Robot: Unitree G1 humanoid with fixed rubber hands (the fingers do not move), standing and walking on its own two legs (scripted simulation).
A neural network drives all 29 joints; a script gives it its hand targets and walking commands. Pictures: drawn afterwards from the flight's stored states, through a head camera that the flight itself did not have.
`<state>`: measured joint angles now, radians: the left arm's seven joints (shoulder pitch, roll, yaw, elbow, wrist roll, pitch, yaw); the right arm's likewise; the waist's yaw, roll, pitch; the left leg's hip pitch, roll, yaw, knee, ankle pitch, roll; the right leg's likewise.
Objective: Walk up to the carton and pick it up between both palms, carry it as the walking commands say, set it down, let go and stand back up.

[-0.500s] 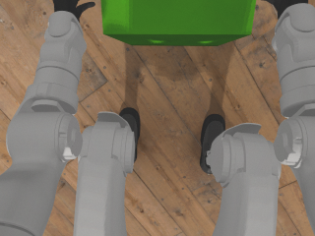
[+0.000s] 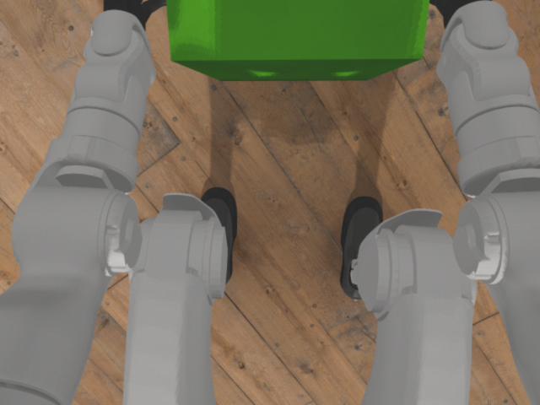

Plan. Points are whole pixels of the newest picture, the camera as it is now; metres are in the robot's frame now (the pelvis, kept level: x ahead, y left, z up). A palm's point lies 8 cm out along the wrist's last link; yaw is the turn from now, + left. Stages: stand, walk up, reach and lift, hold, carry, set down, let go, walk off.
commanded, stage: reach and lift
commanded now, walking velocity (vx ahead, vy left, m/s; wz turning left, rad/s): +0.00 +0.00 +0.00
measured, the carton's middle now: (294, 12) +0.54 +0.01 -0.27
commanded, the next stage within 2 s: none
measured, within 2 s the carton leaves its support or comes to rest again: leaves its support in 0.96 s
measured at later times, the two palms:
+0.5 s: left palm (140, 7) +0.53 +0.18 -0.19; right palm out of the picture +0.54 -0.17 -0.19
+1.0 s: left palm out of the picture +0.54 +0.18 -0.17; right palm out of the picture +0.55 -0.16 -0.18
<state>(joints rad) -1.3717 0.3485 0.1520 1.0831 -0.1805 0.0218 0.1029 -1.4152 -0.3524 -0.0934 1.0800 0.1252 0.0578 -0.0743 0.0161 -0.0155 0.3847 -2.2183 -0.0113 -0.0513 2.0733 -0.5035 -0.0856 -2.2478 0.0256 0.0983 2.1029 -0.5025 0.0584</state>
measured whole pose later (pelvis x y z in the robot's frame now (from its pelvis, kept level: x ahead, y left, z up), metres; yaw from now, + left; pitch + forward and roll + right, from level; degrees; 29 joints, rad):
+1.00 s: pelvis +0.00 +0.00 +0.00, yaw +0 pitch +35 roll +3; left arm -1.43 0.33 0.14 1.00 -0.18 0.14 0.13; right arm -1.46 -0.36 -0.07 0.98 0.14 0.16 -0.14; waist 0.03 -0.02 0.44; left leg -2.19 -0.01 -0.05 2.09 -0.50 -0.08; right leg -2.22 0.03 0.10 2.12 -0.50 0.06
